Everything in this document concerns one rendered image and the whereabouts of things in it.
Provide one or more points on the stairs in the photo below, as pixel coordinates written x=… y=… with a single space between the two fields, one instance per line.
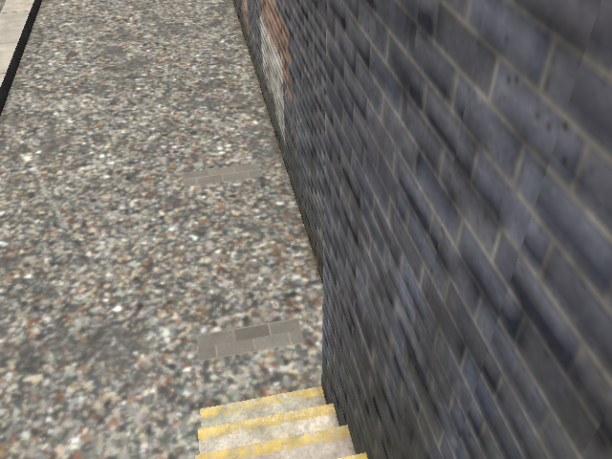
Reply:
x=292 y=425

